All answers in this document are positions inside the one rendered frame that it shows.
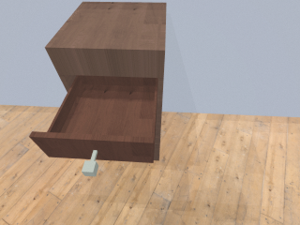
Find handle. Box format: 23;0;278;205
82;150;98;177

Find drawer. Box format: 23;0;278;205
29;75;158;163

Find cabinet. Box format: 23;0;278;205
45;1;167;161

